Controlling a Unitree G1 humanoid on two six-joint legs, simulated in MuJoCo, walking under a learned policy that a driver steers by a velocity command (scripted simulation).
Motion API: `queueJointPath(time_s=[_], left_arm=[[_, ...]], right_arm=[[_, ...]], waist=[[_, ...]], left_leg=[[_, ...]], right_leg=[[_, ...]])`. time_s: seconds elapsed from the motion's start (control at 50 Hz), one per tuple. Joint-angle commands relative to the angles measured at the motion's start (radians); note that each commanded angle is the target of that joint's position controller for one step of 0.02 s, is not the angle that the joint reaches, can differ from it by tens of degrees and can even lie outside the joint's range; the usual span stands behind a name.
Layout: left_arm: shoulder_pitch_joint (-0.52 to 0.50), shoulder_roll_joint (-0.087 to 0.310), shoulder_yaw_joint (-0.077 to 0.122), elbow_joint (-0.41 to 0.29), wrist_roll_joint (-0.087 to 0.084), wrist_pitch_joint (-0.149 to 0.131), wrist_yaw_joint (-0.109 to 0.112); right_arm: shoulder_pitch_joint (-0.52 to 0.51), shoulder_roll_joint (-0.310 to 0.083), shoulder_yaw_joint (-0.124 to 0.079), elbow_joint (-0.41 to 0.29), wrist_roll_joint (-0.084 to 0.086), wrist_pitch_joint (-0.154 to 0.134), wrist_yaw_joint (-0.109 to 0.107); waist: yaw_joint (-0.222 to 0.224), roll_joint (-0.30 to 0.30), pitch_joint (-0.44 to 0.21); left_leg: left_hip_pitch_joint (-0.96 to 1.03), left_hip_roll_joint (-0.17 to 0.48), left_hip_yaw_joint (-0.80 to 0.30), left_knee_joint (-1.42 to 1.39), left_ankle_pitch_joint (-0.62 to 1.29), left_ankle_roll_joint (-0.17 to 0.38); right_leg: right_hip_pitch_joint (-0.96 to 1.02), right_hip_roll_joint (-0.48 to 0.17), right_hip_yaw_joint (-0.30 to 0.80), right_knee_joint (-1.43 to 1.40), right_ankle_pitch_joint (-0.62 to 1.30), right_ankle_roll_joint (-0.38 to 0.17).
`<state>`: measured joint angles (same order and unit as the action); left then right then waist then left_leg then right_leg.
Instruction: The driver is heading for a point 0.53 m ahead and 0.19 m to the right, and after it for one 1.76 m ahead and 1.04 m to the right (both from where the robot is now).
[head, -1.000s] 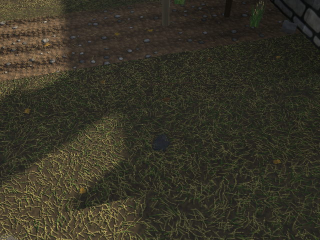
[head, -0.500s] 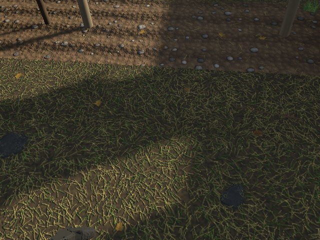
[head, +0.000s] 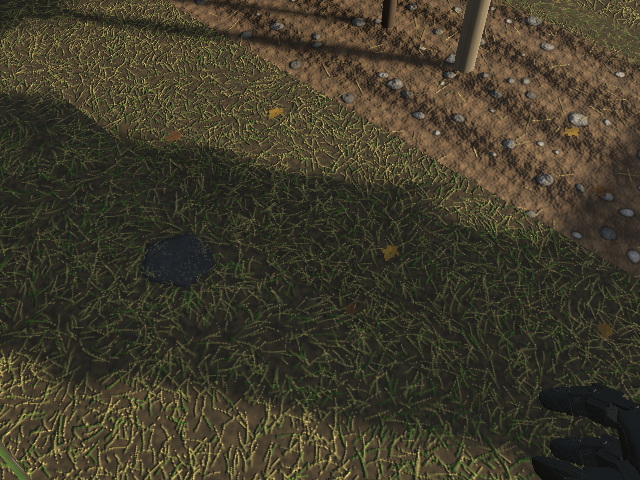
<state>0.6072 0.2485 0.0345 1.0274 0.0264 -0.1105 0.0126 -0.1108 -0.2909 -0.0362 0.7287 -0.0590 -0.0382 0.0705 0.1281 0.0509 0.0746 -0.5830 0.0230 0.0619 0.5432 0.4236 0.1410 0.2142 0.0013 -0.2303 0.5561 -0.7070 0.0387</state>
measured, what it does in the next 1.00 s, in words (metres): goes down, turning right: left foot 0.16 m lower, then right foot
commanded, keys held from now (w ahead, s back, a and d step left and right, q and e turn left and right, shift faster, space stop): w+e+shift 0.34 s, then e+shift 0.66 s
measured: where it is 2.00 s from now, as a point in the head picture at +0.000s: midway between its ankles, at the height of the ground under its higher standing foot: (484, 376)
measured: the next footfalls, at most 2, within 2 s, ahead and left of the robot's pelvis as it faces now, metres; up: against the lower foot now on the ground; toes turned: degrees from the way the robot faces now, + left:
left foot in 0.06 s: +0.19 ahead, +0.06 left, -0.16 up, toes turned +3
right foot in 0.38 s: +0.56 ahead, -0.17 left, -0.16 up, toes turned -17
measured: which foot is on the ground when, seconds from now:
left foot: up 0.00-0.04, down 0.06-0.38, up 0.40-0.86, down 0.88-1.00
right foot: down 0.00-0.04, up 0.06-0.36, down 0.38-0.88, up 0.90-1.00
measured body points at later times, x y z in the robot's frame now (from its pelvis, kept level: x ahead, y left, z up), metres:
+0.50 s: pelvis +0.46 -0.11 -0.13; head +0.49 -0.12 +0.32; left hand +0.65 +0.13 -0.24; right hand +0.50 -0.40 -0.24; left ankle +0.38 +0.07 -0.69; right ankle +0.52 -0.16 -0.83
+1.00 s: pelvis +0.76 -0.18 -0.26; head +0.78 -0.21 +0.19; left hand +1.02 -0.07 -0.37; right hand +0.61 -0.41 -0.39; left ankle +0.87 -0.13 -0.99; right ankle +0.61 -0.19 -0.69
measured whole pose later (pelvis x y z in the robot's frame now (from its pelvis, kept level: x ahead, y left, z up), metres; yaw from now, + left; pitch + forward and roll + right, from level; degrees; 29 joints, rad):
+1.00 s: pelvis +0.76 -0.18 -0.26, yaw -48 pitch +2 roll +3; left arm 0.29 0.27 0.03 0.66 -0.06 0.03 0.03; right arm 0.29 -0.25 -0.03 0.79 -0.03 -0.04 -0.02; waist 0.00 -0.05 0.04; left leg -0.36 -0.03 0.08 0.53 -0.20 0.00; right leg -0.73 0.12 0.11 2.10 -0.81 0.09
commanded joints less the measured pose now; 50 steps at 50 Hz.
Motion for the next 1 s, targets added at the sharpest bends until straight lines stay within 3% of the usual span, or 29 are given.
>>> queueJointPath(time_s=[0.02, 0.04, 0.06, 0.08, 0.1, 0.14, 0.18, 0.26, 0.32, 0.36, 0.38, 0.4, 0.42, 0.46, 0.48, 0.52, 0.56, 0.62, 0.66, 0.72, 0.76, 0.8, 0.86, 0.88, 0.9, 0.92, 0.96, 0.98, 1.0], left_arm=[[-0.009, 0.15, 0.018, -0.006, 0.017, 0.051, 0.029], [-0.086, 0.194, 0.04, -0.011, -0.005, 0.066, 0.032], [-0.166, 0.16, 0.047, -0.047, -0.02, 0.071, 0.02], [-0.107, 0.059, 0.019, -0.122, -0.046, 0.04, 0.019], [-0.048, 0.076, 0.02, -0.11, -0.087, 0.014, 0.019], [-0.183, 0.085, 0.028, -0.118, -0.018, 0.031, 0.024], [-0.216, 0.063, 0.034, -0.119, 0.032, 0.075, -0.008], [-0.4, -0.011, 0.007, -0.233, -0.002, 0.085, -0.055], [-0.354, 0.079, 0.037, -0.212, -0.011, 0.083, -0.069], [-0.091, 0.132, 0.07, -0.147, -0.003, 0.091, -0.079], [0.079, 0.177, 0.095, -0.107, -0.015, 0.1, -0.064], [-0.051, 0.244, 0.102, -0.152, -0.055, 0.121, -0.051], [-0.132, 0.345, 0.108, -0.221, -0.034, 0.123, -0.054], [-0.197, 0.262, 0.097, -0.233, -0.004, 0.116, -0.021], [-0.149, 0.063, 0.012, -0.176, 0.064, -0.011, -0.084], [-0.258, 0.119, 0.015, -0.16, 0.058, -0.079, -0.104], [-0.336, 0.185, 0.038, -0.213, 0.027, -0.108, -0.095], [-0.299, 0.272, 0.072, -0.248, 0.048, -0.089, -0.068], [-0.192, 0.169, 0.045, -0.237, 0.067, -0.075, -0.034], [-0.056, 0.073, 0.011, -0.221, 0.003, -0.049, 0.007], [-0.144, 0.12, 0.001, -0.263, 0.03, -0.024, -0.035], [-0.174, 0.168, 0.009, -0.295, 0.035, -0.03, -0.074], [-0.191, 0.165, -0.024, -0.335, -0.034, 0.002, -0.076], [-0.274, 0.047, 0.002, -0.366, -0.123, 0.078, -0.016], [-0.183, -0.001, -0.022, -0.401, -0.075, 0.106, 0.0], [-0.085, 0.013, -0.026, -0.444, -0.102, 0.117, 0.012], [-0.235, 0.062, -0.003, -0.5, -0.094, 0.11, 0.019], [-0.371, 0.035, -0.014, -0.574, -0.115, 0.124, 0.029], [-0.438, 0.055, -0.018, -0.598, -0.094, 0.16, 0.04]], right_arm=[[0.335, -0.089, -0.018, 0.113, -0.018, -0.002, -0.058], [0.504, -0.118, -0.036, 0.152, -0.026, -0.008, -0.072], [0.575, -0.192, -0.057, 0.191, -0.038, -0.012, -0.069], [0.627, -0.249, -0.054, 0.192, -0.02, -0.028, -0.064], [0.636, -0.207, -0.054, 0.187, -0.001, -0.036, -0.061], [0.522, -0.145, -0.06, 0.207, 0.017, -0.057, -0.083], [0.454, -0.075, -0.037, 0.203, 0.013, -0.085, -0.096], [0.323, -0.051, -0.032, 0.183, 0.041, -0.118, -0.087], [0.299, -0.124, -0.049, 0.158, 0.053, -0.109, -0.08], [0.293, -0.195, -0.068, 0.139, 0.05, -0.074, -0.095], [0.277, -0.205, -0.072, 0.146, 0.049, -0.056, -0.095], [0.3, -0.066, -0.045, 0.125, 0.05, -0.052, -0.076], [0.413, -0.051, -0.028, -0.007, 0.059, -0.062, -0.081], [0.327, -0.099, -0.019, 0.012, 0.048, -0.071, -0.097], [0.371, -0.144, -0.009, -0.027, -0.04, -0.086, -0.045], [0.356, -0.06, 0.014, -0.101, -0.068, -0.069, -0.055], [0.311, -0.11, 0.013, -0.141, -0.008, -0.041, -0.07], [0.268, -0.077, 0.028, -0.183, 0.028, -0.034, -0.079], [0.343, -0.058, 0.028, -0.154, 0.02, -0.052, -0.036], [0.121, -0.038, 0.042, -0.193, -0.016, -0.068, -0.009], [0.165, 0.027, 0.053, -0.194, -0.029, -0.051, 0.01], [0.313, -0.011, 0.032, -0.148, -0.005, -0.044, 0.007], [0.589, -0.073, 0.003, -0.001, 0.007, -0.023, 0.007], [0.467, -0.055, -0.03, -0.055, 0.076, -0.039, -0.055], [0.527, -0.097, -0.017, -0.048, 0.053, -0.055, -0.071], [0.648, -0.153, -0.036, -0.002, 0.025, -0.058, -0.065], [0.634, -0.147, -0.047, 0.005, 0.022, -0.026, -0.088], [0.538, -0.226, -0.069, -0.003, 0.022, -0.002, -0.124], [0.455, -0.168, -0.042, -0.005, 0.041, 0.015, -0.154]], waist=[[-0.216, -0.058, -0.038], [-0.329, -0.064, -0.112], [-0.342, 0.013, -0.099], [-0.24, 0.13, -0.228], [-0.25, 0.083, -0.336], [-0.208, 0.002, -0.232], [-0.124, -0.025, -0.077], [-0.036, 0.037, 0.083], [0.005, -0.02, 0.058], [0.139, 0.011, -0.128], [0.224, -0.024, -0.231], [0.132, -0.394, -0.173], [-0.017, -0.474, -0.391], [-0.042, -0.083, -0.118], [-0.033, 0.055, -0.143], [-0.183, -0.075, -0.124], [-0.199, -0.054, -0.183], [-0.203, -0.012, -0.174], [-0.149, -0.039, -0.122], [-0.013, -0.051, -0.055], [-0.074, -0.128, -0.032], [-0.137, -0.092, -0.006], [-0.23, -0.023, 0.019], [-0.179, 0.011, -0.17], [-0.147, 0.089, -0.312], [-0.17, 0.206, -0.479], [-0.217, 0.07, -0.485], [-0.178, 0.101, -0.373], [-0.143, -0.004, -0.213]], left_leg=[[0.529, 0.025, -0.016, -0.139, -0.087, 0.003], [0.693, 0.081, -0.078, -0.301, -0.011, 0.023], [0.908, 0.198, -0.18, -0.295, 0.088, 0.085], [1.198, 0.317, -0.169, 0.215, 0.768, 0.002], [1.339, 0.392, -0.251, 0.189, 0.571, 0.015], [1.0, 0.366, -0.321, -0.073, -0.271, 0.078], [0.604, 0.374, -0.324, -0.176, -0.34, 0.128], [0.225, 0.259, -0.032, -0.321, -0.364, 0.01], [0.261, 0.193, 0.132, -0.224, 0.012, -0.038], [0.308, 0.189, 0.171, 0.232, 0.396, -0.064], [0.212, 0.15, 0.173, 0.618, 0.21, -0.107], [0.02, -0.085, 0.186, 1.178, -0.914, -0.152], [-0.223, -0.124, -0.05, 1.243, -1.006, -0.168], [-0.27, -0.021, -0.134, 1.028, -0.876, -0.162], [-0.221, 0.005, -0.304, 0.997, -0.811, -0.198], [-0.117, 0.034, -0.241, 0.82, -0.824, -0.209], [-0.086, 0.037, -0.199, 0.682, -0.857, -0.265], [0.034, 0.002, -0.105, 0.539, -0.746, -0.298], [-0.003, -0.014, -0.178, 0.554, -0.458, -0.267], [-0.203, -0.012, -0.189, 0.173, -0.118, -0.219], [0.249, -0.027, -0.123, 0.099, 0.026, -0.168], [0.514, -0.037, -0.127, 0.122, -0.075, -0.192], [0.623, 0.054, -0.12, -0.403, 0.237, -0.165], [0.634, 0.118, -0.234, -0.484, 0.443, -0.15], [1.05, 0.296, -0.272, 0.001, 1.129, -0.077], [1.38, 0.558, -0.436, 0.25, 1.438, 0.176], [1.154, 0.513, -0.393, 0.112, 0.865, 0.177], [0.926, 0.591, -0.529, -0.06, 0.329, 0.232], [0.676, 0.604, -0.486, -0.175, 0.16, 0.209]], right_leg=[[-0.293, -0.144, 0.163, 0.419, 0.986, -0.177], [-0.335, -0.102, 0.162, 0.771, 1.028, -0.169], [-0.659, 0.037, 0.166, 1.215, 0.216, -0.156], [-0.962, 0.017, 0.326, 1.288, -0.061, -0.192], [-1.134, -0.035, 0.39, 1.1, 0.114, -0.209], [-1.149, -0.114, 0.326, 0.849, 0.358, -0.161], [-0.984, -0.154, 0.313, 0.792, 0.376, -0.093], [-0.774, -0.19, 0.232, 0.402, 0.611, -0.116], [-0.529, -0.047, 0.098, 0.274, 0.623, -0.201], [-0.229, 0.08, 0.052, 0.301, 0.595, -0.245], [-0.008, 0.078, 0.143, 0.267, 0.576, -0.283], [-0.051, -0.088, 0.511, 0.064, 0.632, -0.346], [0.177, -0.29, 1.097, -0.184, 0.727, -0.518], [-0.069, -0.292, 0.97, -0.19, 0.915, -0.477], [-0.174, -0.217, 0.819, -0.052, 0.899, -0.423], [-0.406, -0.148, 0.671, -0.047, 1.241, -0.405], [-0.44, -0.097, 0.615, -0.11, 1.349, -0.349], [-0.563, 0.019, 0.519, -0.043, 1.406, -0.206], [-0.537, 0.069, 0.524, 0.017, 1.151, -0.151], [-0.378, 0.147, 0.506, 0.172, 0.616, -0.16], [-0.789, 0.17, 0.551, 0.184, 0.482, -0.189], [-0.961, 0.145, 0.643, 0.265, 0.442, -0.199], [-0.73, 0.217, 0.622, 0.718, 0.496, -0.077], [-0.651, 0.21, 0.509, 0.913, 0.235, -0.055], [-0.983, 0.217, 0.436, 1.252, -0.248, -0.024], [-1.328, 0.213, 0.407, 1.662, -0.358, 0.043], [-1.421, 0.06, 0.354, 1.781, -0.136, 0.091], [-1.446, -0.008, 0.374, 1.735, -0.02, 0.093], [-1.411, -0.06, 0.389, 1.684, -0.023, 0.105]])
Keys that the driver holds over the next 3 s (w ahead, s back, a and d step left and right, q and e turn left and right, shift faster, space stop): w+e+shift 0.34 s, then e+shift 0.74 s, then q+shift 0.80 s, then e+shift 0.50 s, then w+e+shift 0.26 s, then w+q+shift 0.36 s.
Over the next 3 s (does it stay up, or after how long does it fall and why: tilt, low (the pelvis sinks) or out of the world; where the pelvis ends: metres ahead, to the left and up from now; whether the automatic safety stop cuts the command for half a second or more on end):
stays up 1.12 -0.54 -0.25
